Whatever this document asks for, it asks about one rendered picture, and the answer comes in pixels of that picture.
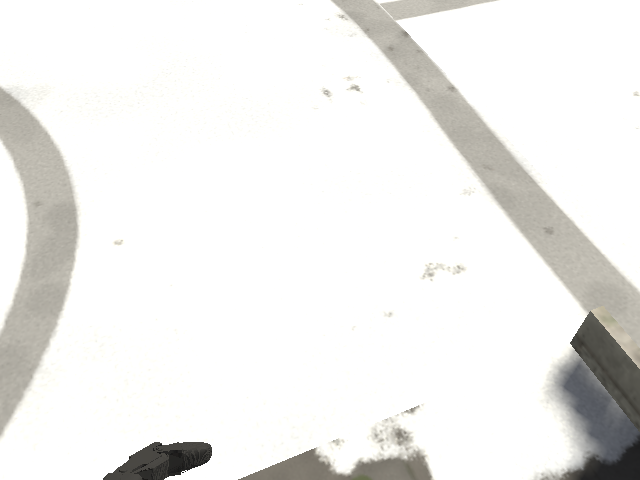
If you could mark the robot left hand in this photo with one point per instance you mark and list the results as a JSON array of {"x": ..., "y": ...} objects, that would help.
[{"x": 157, "y": 461}]

